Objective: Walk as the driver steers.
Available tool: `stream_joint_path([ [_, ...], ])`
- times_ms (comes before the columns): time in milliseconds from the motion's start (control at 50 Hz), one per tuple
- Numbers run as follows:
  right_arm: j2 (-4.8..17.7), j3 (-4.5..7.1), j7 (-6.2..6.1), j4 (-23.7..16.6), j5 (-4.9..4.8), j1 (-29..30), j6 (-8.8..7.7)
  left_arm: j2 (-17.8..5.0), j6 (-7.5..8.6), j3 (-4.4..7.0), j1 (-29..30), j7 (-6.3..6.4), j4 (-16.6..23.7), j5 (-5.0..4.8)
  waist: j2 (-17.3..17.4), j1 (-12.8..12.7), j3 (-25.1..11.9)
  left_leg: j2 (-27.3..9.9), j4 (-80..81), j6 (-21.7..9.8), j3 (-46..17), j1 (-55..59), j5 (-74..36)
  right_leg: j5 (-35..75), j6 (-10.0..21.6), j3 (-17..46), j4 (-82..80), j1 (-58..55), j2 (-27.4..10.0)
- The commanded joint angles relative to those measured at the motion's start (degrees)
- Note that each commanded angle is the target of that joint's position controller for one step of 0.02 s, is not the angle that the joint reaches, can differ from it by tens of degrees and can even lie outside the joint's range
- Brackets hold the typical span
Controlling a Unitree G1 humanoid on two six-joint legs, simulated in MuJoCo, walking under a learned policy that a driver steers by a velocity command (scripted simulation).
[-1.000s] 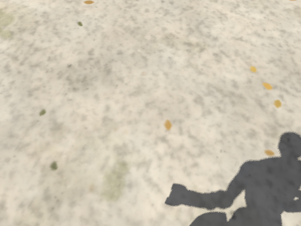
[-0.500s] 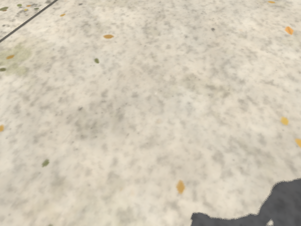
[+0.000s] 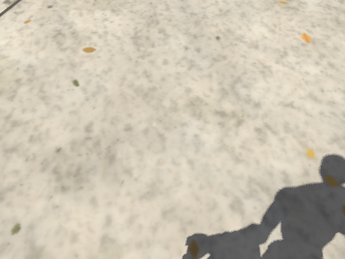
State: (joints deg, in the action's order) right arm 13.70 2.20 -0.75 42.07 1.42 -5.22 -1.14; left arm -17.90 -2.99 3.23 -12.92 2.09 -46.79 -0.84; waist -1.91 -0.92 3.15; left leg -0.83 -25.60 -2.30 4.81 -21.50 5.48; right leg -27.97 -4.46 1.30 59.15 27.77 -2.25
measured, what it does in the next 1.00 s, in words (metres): walks ahead, turning right: right foot, then left foot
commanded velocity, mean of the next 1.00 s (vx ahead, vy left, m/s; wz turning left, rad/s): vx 0.17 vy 0.00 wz -0.49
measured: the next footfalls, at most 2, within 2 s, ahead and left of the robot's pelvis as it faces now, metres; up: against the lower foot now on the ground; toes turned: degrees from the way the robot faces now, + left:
right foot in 0.18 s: +0.05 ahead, -0.13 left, +0.00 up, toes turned -9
left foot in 0.64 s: +0.13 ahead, +0.08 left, +0.00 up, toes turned -26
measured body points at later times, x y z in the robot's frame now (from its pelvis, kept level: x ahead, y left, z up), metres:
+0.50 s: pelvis +0.02 -0.04 +0.01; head +0.05 -0.08 +0.46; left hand +0.22 +0.21 -0.08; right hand +0.11 -0.36 -0.11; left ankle +0.09 +0.12 -0.68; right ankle +0.01 -0.13 -0.73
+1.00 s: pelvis +0.15 -0.09 +0.00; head +0.19 -0.10 +0.45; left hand +0.46 +0.00 -0.08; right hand -0.02 -0.32 -0.12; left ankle +0.09 +0.10 -0.73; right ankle +0.20 -0.29 -0.70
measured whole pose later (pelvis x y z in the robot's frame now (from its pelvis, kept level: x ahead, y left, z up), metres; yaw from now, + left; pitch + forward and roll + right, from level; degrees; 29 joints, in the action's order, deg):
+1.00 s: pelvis +0.15 -0.09 +0.00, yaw -30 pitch +3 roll +1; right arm 15.4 3.2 0.0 53.2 -1.1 -22.6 -3.8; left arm -15.8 2.3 2.8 -6.5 -1.9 -35.0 -0.9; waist -2.3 6.1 1.2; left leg -1.8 -13.6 1.6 4.1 3.8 19.7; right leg -5.9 -0.3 1.1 38.0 35.0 -3.5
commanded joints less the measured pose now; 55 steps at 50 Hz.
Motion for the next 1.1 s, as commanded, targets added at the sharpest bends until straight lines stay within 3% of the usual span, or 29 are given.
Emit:
stream_joint_path([
  [20,9.1,2.72,-1.05,-2.8,-0.16,3.7,-0.5,-3.2,-0.77,1.2,-5.8,0.27,2.8,0.42,10.2,-1.2,-8.7,-15.0,11.7,-11.5,-8.2,2.6,-3.0,5.2,0.4,-1.1,-3.9,-5.9,-2.0],
  [100,10.8,3.35,-1.63,-1.0,-0.81,3.1,0.52,-4.1,-0.66,1.53,-2.9,-1.0,5.0,0.44,9.4,-0.2,-9.5,-17.4,10.9,-11.1,-7.1,5.9,-0.9,7.6,2.6,-2.6,-11.4,-8.5,-2.3],
  [160,11.1,3.6,-1.5,0.1,-2.39,4.1,1.44,-4.5,-0.69,2.29,-6.1,-1.92,4.3,0.66,8.1,-2.6,-8.7,-16.0,5.9,-7.1,-3.8,5.4,3.8,13.2,6.0,-5.4,-23.8,-15.2,0.1],
  [180,9.5,3.39,-1.43,1.2,-2.82,2.3,1.77,-5.7,-0.65,2.88,-7.4,-1.92,3.9,1.15,4.8,-2.8,-7.0,-13.4,0.1,-3.4,-1.1,2.9,8.6,16.3,8.1,-3.1,-29.8,-17.6,0.3],
  [200,6.4,2.85,-1.11,1.7,-1.71,-0.4,2.15,-10.9,-0.49,4.14,-7.6,-1.07,5.0,1.29,-9.8,-0.9,-4.3,-6.4,-15.5,2.7,5.4,-5.7,17.9,26.5,12.9,13.6,-39.5,-20.1,-10.2],
  [220,6.8,2.98,-1.5,-1.4,-0.69,4.1,1.93,-16.2,0.19,4.77,-5.7,-0.91,7.2,2.18,-17.6,-1.5,-1.5,2.4,-27.2,5.8,1.0,-17.2,31.6,31.7,22.7,30.0,-43.7,-17.8,-19.9],
  [240,8.3,3.51,-1.74,-2.1,-0.55,7.7,1.83,-13.9,1.68,4.32,-5.1,-1.12,7.6,3.51,-11.5,-2.9,-3.3,1.6,-35.8,4.8,-6.3,-17.3,30.7,27.8,23.7,28.5,-44.6,-16.3,-18.4],
  [260,8.8,3.93,-1.83,-1.4,-1.32,6.3,1.96,-12.3,2.86,3.93,-2.6,-1.04,7.8,3.05,-9.2,-0.9,-3.6,0.6,-37.7,3.9,-8.2,-17.5,25.3,25.7,20.5,23.7,-43.9,-16.6,-15.3],
  [280,9.1,4.34,-2.25,0.3,-1.2,4.1,2.14,-10.7,3.28,3.7,0.5,-0.82,8.5,1.7,-5.8,0.7,-4.3,-0.1,-37.6,3.9,-8.7,-17.5,21.0,24.3,17.2,20.4,-42.7,-17.6,-12.8],
  [300,9.7,4.63,-2.57,1.0,-0.72,3.4,2.19,-9.1,3.31,3.15,2.1,-0.57,9.0,0.62,-5.6,1.0,-4.9,-0.3,-37.5,4.3,-8.9,-17.2,18.4,26.7,15.9,18.8,-42.0,-18.3,-11.9],
  [340,8.7,4.61,-2.31,1.1,-0.99,3.1,1.74,-7.6,3.09,2.52,1.2,0.03,9.2,0.55,-5.2,1.2,-7.3,0.8,-38.4,5.3,-8.8,-14.7,15.2,33.9,15.9,16.8,-40.6,-19.7,-10.1],
  [460,6.9,3.54,-1.49,0.8,-1.89,5.6,0.8,-9.6,1.9,3.55,-1.0,1.01,10.0,0.27,-6.4,-0.8,-7.9,2.1,-21.5,7.3,-9.7,-11.2,13.4,32.7,16.7,19.2,-38.7,-23.9,-8.8],
  [520,7.9,3.53,-0.31,0.8,-2.49,5.8,0.02,-9.7,1.66,3.7,-0.8,0.55,10.4,-0.07,-7.6,-1.7,-7.0,2.7,-14.2,6.6,-9.1,-6.0,13.9,8.5,17.5,23.5,-42.4,-19.0,-7.6],
  [560,8.7,3.71,0.42,0.6,-2.85,5.3,-1.07,-9.8,1.79,3.6,0.0,0.17,10.6,-0.09,-8.7,-1.3,-5.5,3.2,-9.5,5.4,-8.8,-2.1,15.2,0.9,17.5,26.5,-43.4,-16.0,-7.0],
  [620,8.9,4.21,1.02,2.9,-3.23,-1.1,-2.97,-8.4,1.87,2.96,2.5,0.07,11.2,-0.4,-6.6,2.7,-5.2,2.6,5.1,2.6,-7.5,10.9,7.7,-3.1,14.7,26.9,-39.9,-10.4,-3.3],
  [640,11.0,4.9,0.74,4.2,-2.82,-5.7,-3.25,-6.2,2.12,2.32,3.0,0.08,11.7,-0.27,-3.4,4.4,-6.9,-2.6,6.6,0.6,-11.0,20.9,7.4,-5.6,12.0,23.8,-33.5,-3.2,-0.5],
  [660,13.6,5.26,0.26,5.3,-1.75,-12.2,-3.1,-0.9,2.37,0.94,1.5,-0.24,11.7,0.2,7.4,5.0,-10.7,-14.5,8.9,-3.2,-23.3,29.7,16.7,-8.0,8.1,13.2,-14.4,4.7,6.0],
  [680,18.0,6.05,0.95,5.9,0.06,-12.2,-3.45,-3.8,3.28,1.66,3.5,-0.34,15.6,-0.86,15.7,4.0,-4.3,-22.8,15.1,-10.4,-42.0,25.9,30.4,-7.1,7.4,9.0,-6.9,18.9,7.8],
  [700,14.5,5.31,0.85,4.3,-0.51,-8.0,-4.02,-8.0,3.79,2.58,4.3,-0.48,15.1,-0.65,12.3,3.2,0.4,-22.3,16.0,-11.2,-39.8,23.3,34.2,-2.2,6.6,9.6,-0.7,21.8,2.7],
  [720,11.1,4.37,0.36,3.6,-1.54,-5.4,-4.09,-9.2,3.81,3.2,3.4,-0.83,14.0,-0.49,11.7,2.6,2.0,-18.9,16.1,-8.8,-33.4,23.3,31.0,2.6,5.7,9.0,1.2,23.0,1.9],
  [760,9.3,3.56,-0.13,3.6,-1.86,-5.9,-4.01,-7.1,4.1,2.93,3.0,-1.36,13.1,-0.02,9.9,3.1,1.7,-15.3,16.4,-6.3,-24.8,23.3,20.6,9.2,4.4,7.9,2.9,22.5,0.2],
  [820,9.2,3.18,0.01,5.5,-1.1,-10.5,-4.56,-2.9,5.42,1.63,4.6,-2.24,13.8,-0.36,8.3,4.5,1.0,-12.8,17.7,-7.1,-16.3,21.7,8.4,16.1,3.5,5.6,1.1,20.3,0.1],
  [920,11.7,3.24,0.45,6.8,-2.32,-13.0,-4.1,-0.1,6.31,-0.08,12.0,-3.5,17.1,-0.02,8.3,6.4,2.4,-11.4,18.4,-7.4,-8.4,18.2,-1.4,23.5,2.9,-1.0,-16.3,12.4,-1.3],
  [960,12.7,3.26,0.6,7.7,-2.68,-14.6,-3.48,0.0,6.54,-0.23,13.8,-4.15,17.8,0.0,8.3,6.6,3.2,-11.8,16.7,-6.9,-6.9,17.2,-9.1,23.0,3.7,-3.3,-21.8,7.0,-0.1],
  [1000,13.9,3.48,0.71,8.4,-3.06,-15.6,-2.82,-1.8,6.6,0.58,12.2,-4.49,18.0,-0.11,9.9,4.7,1.4,-13.1,12.5,-5.6,-6.5,19.3,-20.7,22.5,5.7,-3.5,-25.5,1.3,1.6],
  [1040,14.0,3.39,0.5,8.2,-3.39,-14.0,-2.61,-5.1,6.39,2.47,1.6,-4.08,14.6,0.49,9.3,-2.0,-5.4,-10.9,0.5,-2.8,-3.7,19.2,-36.9,28.4,9.0,-4.6,-31.3,-14.1,4.6],
  [1060,12.4,2.79,0.46,7.9,-2.91,-14.4,-3.06,-7.3,6.01,3.38,-4.5,-3.28,12.8,1.0,7.8,-5.1,-9.6,-8.4,-8.6,-0.4,-2.0,13.4,-33.2,36.5,10.5,-3.1,-31.6,-25.7,2.8],
  [1080,7.9,1.12,0.8,5.8,-0.15,-16.6,-3.77,-12.9,5.18,4.28,-11.6,-2.07,12.1,2.43,-4.9,-5.6,-19.5,-3.5,-28.1,3.1,-0.3,-2.1,-4.4,59.3,16.0,12.7,-25.7,-45.9,-12.3],
  [1100,5.3,-0.2,1.4,7.8,-0.79,-24.5,-3.99,-12.9,4.79,3.38,-11.1,-2.4,12.1,2.45,-14.2,-2.6,-31.3,2.4,-43.7,5.0,-7.4,-9.0,35.0,62.5,25.7,32.1,-31.4,-51.9,-24.5],
])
